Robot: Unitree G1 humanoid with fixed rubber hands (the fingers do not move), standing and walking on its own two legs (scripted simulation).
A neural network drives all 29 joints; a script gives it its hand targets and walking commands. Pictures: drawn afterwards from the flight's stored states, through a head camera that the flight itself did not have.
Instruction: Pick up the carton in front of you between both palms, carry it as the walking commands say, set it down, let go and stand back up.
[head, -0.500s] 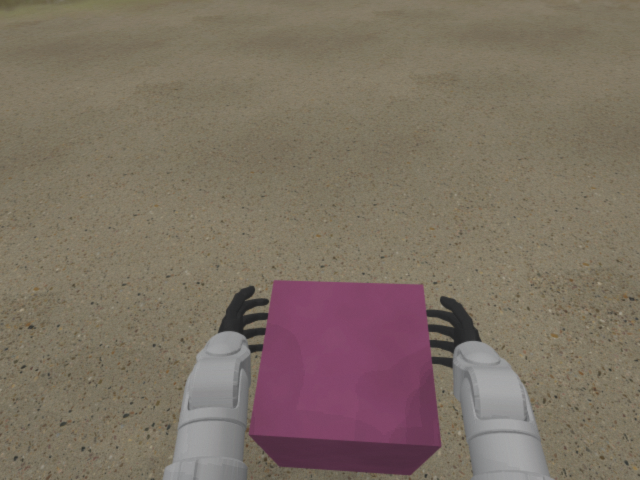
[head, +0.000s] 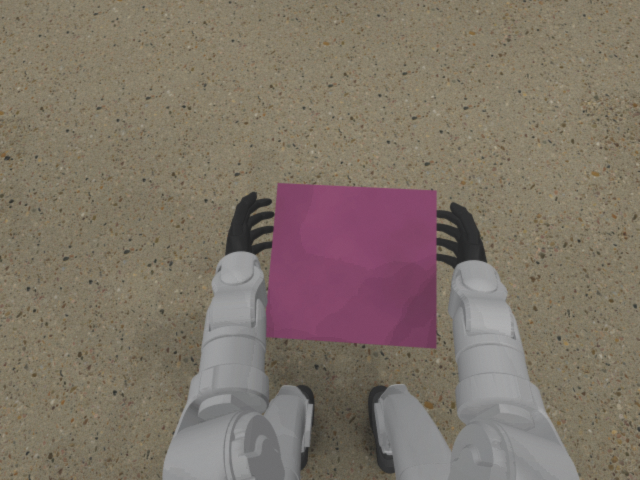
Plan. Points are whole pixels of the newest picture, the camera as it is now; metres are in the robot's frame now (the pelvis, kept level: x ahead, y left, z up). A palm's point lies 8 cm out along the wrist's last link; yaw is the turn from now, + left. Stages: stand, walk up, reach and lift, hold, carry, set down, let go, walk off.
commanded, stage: set down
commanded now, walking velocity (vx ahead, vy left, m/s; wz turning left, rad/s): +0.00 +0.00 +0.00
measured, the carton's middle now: (349, 273) +0.39 -0.01 -0.18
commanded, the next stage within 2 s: none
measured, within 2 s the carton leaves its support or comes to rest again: rests again in 1.66 s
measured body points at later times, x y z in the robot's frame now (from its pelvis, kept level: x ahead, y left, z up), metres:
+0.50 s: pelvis +0.00 +0.00 -0.13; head +0.23 -0.02 +0.25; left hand +0.44 +0.11 -0.21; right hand +0.43 -0.18 -0.23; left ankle +0.08 +0.12 -0.68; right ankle +0.07 -0.11 -0.68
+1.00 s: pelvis -0.04 +0.00 -0.26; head +0.27 -0.03 +0.07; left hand +0.46 +0.10 -0.38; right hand +0.46 -0.20 -0.39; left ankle +0.07 +0.13 -0.68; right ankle +0.07 -0.11 -0.68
